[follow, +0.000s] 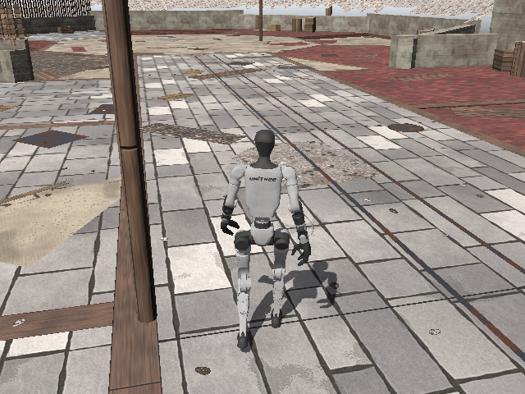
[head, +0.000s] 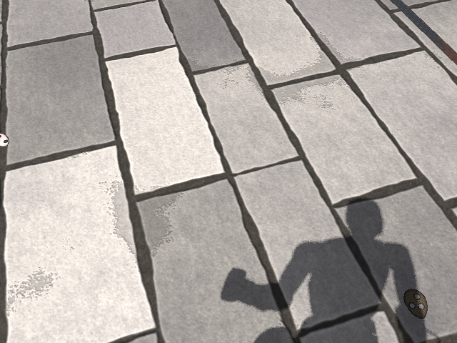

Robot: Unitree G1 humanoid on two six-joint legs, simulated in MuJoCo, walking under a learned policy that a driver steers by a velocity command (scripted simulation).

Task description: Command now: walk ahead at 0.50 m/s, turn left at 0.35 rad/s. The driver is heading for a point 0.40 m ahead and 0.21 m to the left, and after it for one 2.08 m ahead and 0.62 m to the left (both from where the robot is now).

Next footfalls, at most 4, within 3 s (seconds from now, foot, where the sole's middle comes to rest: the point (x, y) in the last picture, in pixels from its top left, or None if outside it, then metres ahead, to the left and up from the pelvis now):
0.44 left None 0.34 0.12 -0.76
1.02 right None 0.43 -0.04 -0.76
1.46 left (133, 317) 0.55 0.29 -0.76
1.98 right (138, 213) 0.90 0.30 -0.76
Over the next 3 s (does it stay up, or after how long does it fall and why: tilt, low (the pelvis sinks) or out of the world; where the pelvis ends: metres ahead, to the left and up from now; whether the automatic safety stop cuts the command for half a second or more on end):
stays up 1.19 0.57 0.00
